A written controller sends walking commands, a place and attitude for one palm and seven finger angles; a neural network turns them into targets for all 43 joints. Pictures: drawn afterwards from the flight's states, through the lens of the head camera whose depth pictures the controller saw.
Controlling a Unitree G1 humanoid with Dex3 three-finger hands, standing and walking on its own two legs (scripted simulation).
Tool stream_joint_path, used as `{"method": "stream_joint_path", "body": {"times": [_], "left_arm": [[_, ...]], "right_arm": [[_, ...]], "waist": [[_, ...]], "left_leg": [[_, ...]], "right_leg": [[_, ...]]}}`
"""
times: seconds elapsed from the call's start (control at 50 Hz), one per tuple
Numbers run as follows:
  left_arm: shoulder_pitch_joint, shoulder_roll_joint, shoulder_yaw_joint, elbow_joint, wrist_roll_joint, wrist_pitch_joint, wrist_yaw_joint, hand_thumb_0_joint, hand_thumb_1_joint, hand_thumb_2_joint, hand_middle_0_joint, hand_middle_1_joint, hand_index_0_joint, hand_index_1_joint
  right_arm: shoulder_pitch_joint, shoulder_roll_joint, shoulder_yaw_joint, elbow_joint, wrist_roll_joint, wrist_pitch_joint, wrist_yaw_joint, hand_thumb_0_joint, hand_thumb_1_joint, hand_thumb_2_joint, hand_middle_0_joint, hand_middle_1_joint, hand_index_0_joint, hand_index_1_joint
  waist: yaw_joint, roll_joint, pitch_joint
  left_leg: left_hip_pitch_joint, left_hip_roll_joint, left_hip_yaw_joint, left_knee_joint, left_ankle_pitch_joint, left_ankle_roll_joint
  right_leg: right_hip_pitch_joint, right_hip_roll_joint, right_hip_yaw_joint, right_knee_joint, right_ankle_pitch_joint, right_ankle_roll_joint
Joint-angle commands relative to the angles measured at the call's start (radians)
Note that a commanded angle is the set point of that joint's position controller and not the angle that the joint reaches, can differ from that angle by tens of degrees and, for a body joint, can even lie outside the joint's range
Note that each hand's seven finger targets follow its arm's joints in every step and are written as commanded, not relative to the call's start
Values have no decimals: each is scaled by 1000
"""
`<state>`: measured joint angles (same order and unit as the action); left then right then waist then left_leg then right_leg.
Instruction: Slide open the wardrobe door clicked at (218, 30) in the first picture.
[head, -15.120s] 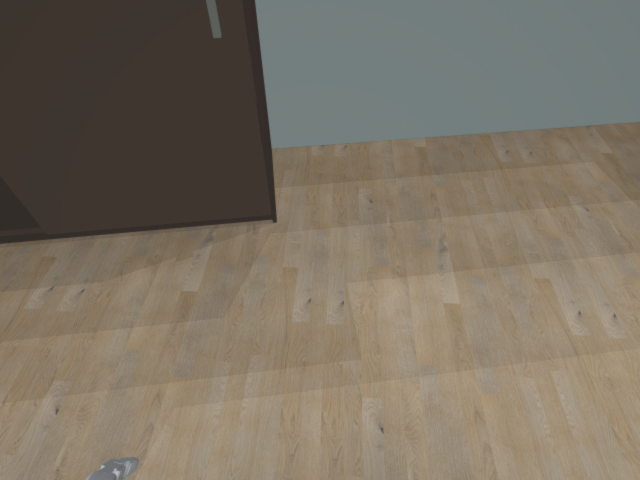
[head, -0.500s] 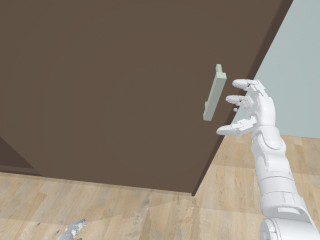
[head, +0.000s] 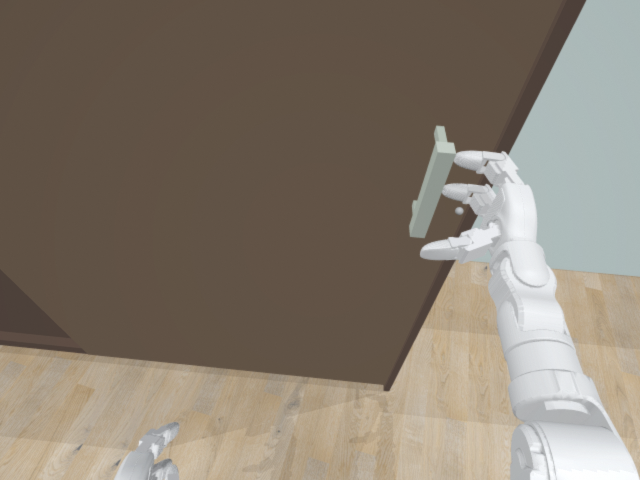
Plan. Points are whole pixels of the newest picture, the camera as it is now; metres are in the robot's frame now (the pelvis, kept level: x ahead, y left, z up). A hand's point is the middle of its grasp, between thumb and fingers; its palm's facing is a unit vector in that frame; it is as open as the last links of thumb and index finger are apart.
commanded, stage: feel for the door with the fingertips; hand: right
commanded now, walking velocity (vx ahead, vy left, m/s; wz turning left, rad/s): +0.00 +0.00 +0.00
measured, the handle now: (428, 184) +0.48 -0.10 +0.13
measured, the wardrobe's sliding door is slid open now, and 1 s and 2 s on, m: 0.00 0.00 0.00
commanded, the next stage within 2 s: slide the fingers in behind the handle in 0.18 s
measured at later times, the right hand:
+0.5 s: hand (456, 205) +0.43 -0.13 +0.13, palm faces +0.01 +1.00 +0.01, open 13.8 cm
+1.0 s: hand (442, 208) +0.43 -0.11 +0.13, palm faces +0.00 +1.00 +0.01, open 14.0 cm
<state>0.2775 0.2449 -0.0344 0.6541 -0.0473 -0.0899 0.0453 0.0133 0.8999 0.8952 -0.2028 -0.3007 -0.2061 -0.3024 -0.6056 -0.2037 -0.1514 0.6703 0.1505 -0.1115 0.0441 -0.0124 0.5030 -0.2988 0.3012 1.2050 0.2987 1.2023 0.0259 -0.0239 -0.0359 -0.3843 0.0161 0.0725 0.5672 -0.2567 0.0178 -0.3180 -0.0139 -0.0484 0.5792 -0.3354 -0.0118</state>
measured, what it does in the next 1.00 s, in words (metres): stands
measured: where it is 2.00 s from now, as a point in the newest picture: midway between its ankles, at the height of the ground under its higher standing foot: outside the picture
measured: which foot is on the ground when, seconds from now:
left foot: down 0.00-1.00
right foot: down 0.00-1.00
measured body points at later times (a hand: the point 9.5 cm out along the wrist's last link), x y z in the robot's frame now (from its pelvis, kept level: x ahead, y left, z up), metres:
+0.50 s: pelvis -0.01 +0.00 +0.00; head +0.02 +0.01 +0.45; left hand +0.07 +0.25 -0.12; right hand +0.43 -0.18 +0.13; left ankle +0.02 +0.11 -0.73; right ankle -0.02 -0.11 -0.73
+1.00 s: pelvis +0.00 -0.01 +0.00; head +0.03 +0.00 +0.45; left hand +0.11 +0.24 -0.11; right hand +0.42 -0.17 +0.13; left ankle +0.02 +0.11 -0.73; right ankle -0.02 -0.11 -0.73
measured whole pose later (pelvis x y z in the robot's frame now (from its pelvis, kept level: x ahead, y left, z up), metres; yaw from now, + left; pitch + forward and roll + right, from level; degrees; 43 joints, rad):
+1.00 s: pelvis +0.00 -0.01 +0.00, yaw +1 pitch +5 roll +0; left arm 0.30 0.23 -0.03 0.65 -0.03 -0.10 0.02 0.01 0.90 0.90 -0.20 -0.30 -0.21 -0.30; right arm -0.61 -0.16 -0.14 0.68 0.13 -0.15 0.00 -0.01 0.50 -0.30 0.30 1.21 0.30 1.20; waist 0.03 -0.02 -0.05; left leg -0.41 0.02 0.05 0.58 -0.26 0.01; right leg -0.34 -0.01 -0.07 0.59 -0.34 -0.02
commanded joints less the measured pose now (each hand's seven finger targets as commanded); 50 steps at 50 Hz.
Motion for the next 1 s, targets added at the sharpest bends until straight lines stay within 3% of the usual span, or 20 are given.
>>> {"method": "stream_joint_path", "body": {"times": [0.0, 0.06, 0.14, 0.16, 0.24, 0.28, 0.42, 0.48, 0.54, 0.58, 0.64, 0.66, 0.7, 0.72, 0.74, 0.76, 0.84, 0.86, 0.92, 0.98], "left_arm": [[2, 120, 49, -109, -1, -39, 10, 0, 900, 900, -200, -300, -200, -300], [16, 127, 52, -103, 4, -34, 5, 0, 900, 900, -200, -300, -200, -300], [21, 121, 51, -102, 0, -33, 0, 0, 900, 900, -200, -300, -200, -300], [24, 127, 53, -102, 1, -31, 1, 0, 900, 900, -200, -300, -200, -300], [38, 127, 55, -91, 2, -34, 4, 0, 900, 900, -200, -300, -200, -300], [46, 131, 52, -83, 2, -32, 4, 0, 900, 900, -200, -300, -200, -300], [49, 132, 54, -95, 2, -37, -3, 0, 900, 900, -200, -300, -200, -300], [45, 135, 52, -102, 0, -37, -5, 0, 900, 900, -200, -300, -200, -300], [44, 132, 54, -108, 2, -41, -5, 0, 900, 900, -200, -300, -200, -300], [41, 133, 56, -113, 3, -43, -6, 0, 900, 900, -200, -300, -200, -300], [32, 125, 53, -114, -1, -48, -8, 0, 900, 900, -200, -300, -200, -300], [36, 130, 56, -112, 1, -48, -6, 0, 900, 900, -200, -300, -200, -300], [31, 125, 57, -111, 2, -49, -7, 0, 900, 900, -200, -300, -200, -300], [28, 121, 54, -111, 2, -51, -9, 0, 900, 900, -200, -300, -200, -300], [30, 122, 55, -107, 3, -52, -10, 0, 900, 900, -200, -300, -200, -300], [38, 129, 56, -103, 4, -48, -8, 0, 900, 900, -200, -300, -200, -300], [25, 116, 55, -109, 6, -49, -14, 0, 900, 900, -200, -300, -200, -300], [30, 121, 56, -111, 10, -46, -14, 0, 900, 900, -200, -300, -200, -300], [20, 112, 57, -115, 6, -47, -17, 0, 900, 900, -200, -300, -200, -300], [24, 111, 58, -111, 11, -47, -17, 0, 900, 900, -200, -300, -200, -300]], "right_arm": [[-481, -121, -29, -196, 7, -82, -1, 0, 500, -300, 300, 1200, 300, 1200], [-451, -187, -86, -152, -4, -96, -13, 0, 500, -300, 300, 1200, 300, 1200], [-507, -150, -50, -149, -6, -112, -12, 0, 500, -300, 300, 1200, 300, 1200], [-505, -170, -62, -139, -9, -114, -13, 0, 500, -300, 300, 1200, 300, 1200], [-560, -165, -58, -117, -8, -124, -8, 0, 500, -300, 300, 1200, 300, 1200], [-582, -184, -65, -73, -10, -124, -6, 0, 500, -300, 300, 1200, 300, 1200], [-521, -199, -93, -57, -3, -148, 12, 0, 500, -300, 300, 1200, 300, 1200], [-516, -201, -91, -47, -2, -148, 15, 0, 500, -300, 300, 1200, 300, 1200], [-542, -181, -75, -92, 0, -154, 10, 0, 500, -300, 300, 1200, 300, 1200], [-504, -208, -100, -121, -2, -157, 7, 0, 500, -300, 300, 1200, 300, 1200], [-524, -130, -31, -139, 0, -148, 7, 0, 500, -300, 300, 1200, 300, 1200], [-516, -155, -51, -143, -3, -147, 1, 0, 500, -300, 300, 1200, 300, 1200], [-506, -148, -51, -179, -4, -143, -9, 0, 500, -300, 300, 1200, 300, 1200], [-507, -113, -22, -180, -5, -138, -12, 0, 500, -300, 300, 1200, 300, 1200], [-498, -101, -22, -164, -2, -129, -17, 0, 500, -300, 300, 1200, 300, 1200], [-490, -130, -41, -147, -5, -123, -24, 0, 500, -300, 300, 1200, 300, 1200], [-491, -100, -22, -212, -15, -118, -41, 0, 500, -300, 300, 1200, 300, 1200], [-463, -119, -42, -199, -18, -115, -46, 0, 500, -300, 300, 1200, 300, 1200], [-475, -56, 14, -244, -19, -110, -47, 0, 500, -300, 300, 1200, 300, 1200], [-460, -48, 15, -258, -20, -100, -56, 0, 500, -300, 300, 1200, 300, 1200]], "waist": [[22, 37, -326], [7, 66, -332], [26, 50, -304], [25, 67, -302], [35, 34, -323], [45, 52, -297], [19, 37, -325], [22, 52, -285], [29, 53, -316], [11, 30, -339], [32, 28, -306], [26, 44, -310], [20, 11, -338], [23, 4, -324], [26, 28, -315], [26, 83, -302], [19, 10, -333], [8, 50, -341], [23, 29, -339], [18, 49, -353]], "left_leg": [[177, -10, -44, -36, 292, 7], [204, -10, -45, -26, 311, 7], [176, -12, -47, -34, 295, 6], [177, -13, -45, -34, 282, 6], [165, -14, -50, -36, 272, 7], [158, -13, -53, -44, 245, 3], [175, -15, -54, -36, 225, 9], [156, -16, -52, -41, 197, 8], [159, -18, -55, -40, 209, 6], [182, -18, -56, -31, 230, 9], [143, -21, -49, -39, 210, 7], [149, -21, -45, -34, 211, 10], [153, -22, -45, -28, 243, 11], [143, -22, -41, -27, 242, 12], [134, -24, -38, -29, 240, 10], [148, -22, -37, -32, 240, 8], [153, -21, -39, -22, 288, 11], [171, -21, -37, -17, 301, 12], [154, -23, -33, -16, 316, 10], [163, -24, -30, -13, 336, 9]], "right_leg": [[52, 13, 28, -65, 254, -11], [23, 13, 29, -61, 268, -13], [17, 13, 24, -64, 241, -13], [12, 11, 28, -64, 236, -15], [21, 15, 26, -61, 222, -15], [-2, 14, 27, -65, 192, -17], [-20, 18, 24, -66, 177, -15], [-33, 15, 26, -71, 154, -16], [-13, 14, 24, -67, 162, -18], [-9, 13, 24, -67, 186, -16], [4, 11, 25, -69, 168, -14], [6, 9, 32, -67, 182, -14], [31, 9, 30, -64, 217, -11], [33, 8, 34, -68, 221, -8], [33, 7, 34, -65, 219, -9], [14, 5, 36, -66, 217, -12], [48, 7, 29, -61, 268, -6], [42, 6, 34, -60, 288, -8], [66, 2, 31, -58, 310, -4], [79, 1, 36, -55, 341, -3]]}}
